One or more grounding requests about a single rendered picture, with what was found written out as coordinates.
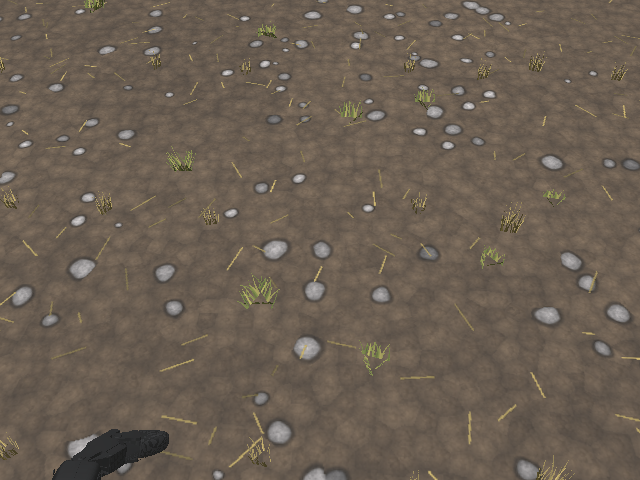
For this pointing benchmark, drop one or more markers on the robot left hand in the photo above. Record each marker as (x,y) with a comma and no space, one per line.
(108,452)

